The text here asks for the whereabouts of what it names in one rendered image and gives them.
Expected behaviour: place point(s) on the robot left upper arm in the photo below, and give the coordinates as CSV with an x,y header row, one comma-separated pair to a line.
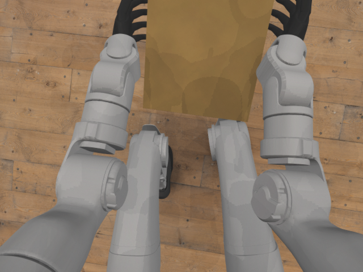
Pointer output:
x,y
59,240

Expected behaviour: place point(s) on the robot right shin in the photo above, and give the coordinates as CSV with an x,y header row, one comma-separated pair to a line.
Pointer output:
x,y
241,126

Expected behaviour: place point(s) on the left robot forearm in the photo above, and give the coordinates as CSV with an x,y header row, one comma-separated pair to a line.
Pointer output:
x,y
108,101

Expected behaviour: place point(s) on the right robot forearm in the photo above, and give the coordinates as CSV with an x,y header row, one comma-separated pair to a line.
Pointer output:
x,y
288,107

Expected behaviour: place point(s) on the left robot thigh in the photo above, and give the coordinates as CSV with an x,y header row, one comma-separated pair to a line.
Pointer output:
x,y
136,244

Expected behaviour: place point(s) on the right robot hand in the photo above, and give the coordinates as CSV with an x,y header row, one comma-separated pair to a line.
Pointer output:
x,y
298,21

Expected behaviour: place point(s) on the carton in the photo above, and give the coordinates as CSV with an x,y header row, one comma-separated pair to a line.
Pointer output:
x,y
201,56

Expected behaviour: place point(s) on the left robot hand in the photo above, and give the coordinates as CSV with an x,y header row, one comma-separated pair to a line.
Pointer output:
x,y
125,16

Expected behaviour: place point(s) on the robot right upper arm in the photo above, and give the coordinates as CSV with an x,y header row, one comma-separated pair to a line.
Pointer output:
x,y
296,205

